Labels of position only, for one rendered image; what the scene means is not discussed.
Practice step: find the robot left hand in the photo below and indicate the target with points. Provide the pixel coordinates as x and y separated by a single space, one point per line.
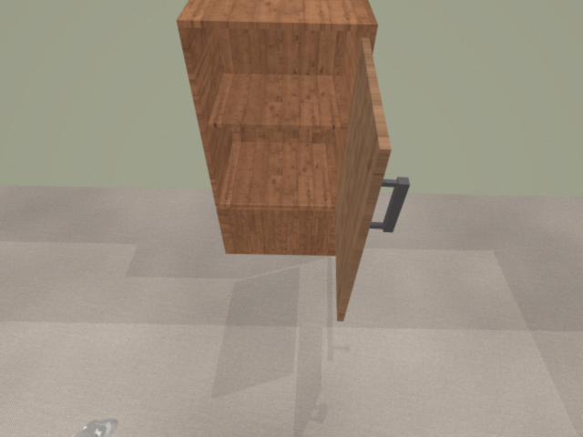
98 428

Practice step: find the handle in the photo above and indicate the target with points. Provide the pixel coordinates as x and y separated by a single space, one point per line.
401 186

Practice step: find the cupboard door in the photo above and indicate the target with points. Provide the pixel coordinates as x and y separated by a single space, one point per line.
365 157

